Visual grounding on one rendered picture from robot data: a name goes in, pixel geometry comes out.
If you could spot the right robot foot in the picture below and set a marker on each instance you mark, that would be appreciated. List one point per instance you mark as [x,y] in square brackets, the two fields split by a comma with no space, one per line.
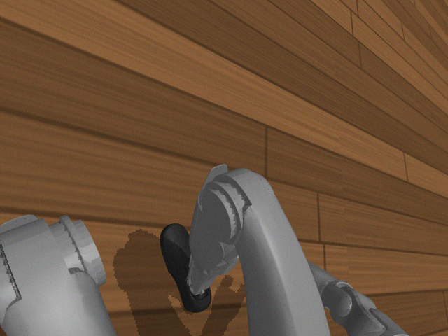
[174,243]

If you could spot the right robot hand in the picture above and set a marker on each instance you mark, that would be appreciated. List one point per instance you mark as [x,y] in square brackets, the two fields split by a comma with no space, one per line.
[321,277]

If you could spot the right robot arm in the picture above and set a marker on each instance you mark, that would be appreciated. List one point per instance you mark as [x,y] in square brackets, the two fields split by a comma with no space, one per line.
[356,312]

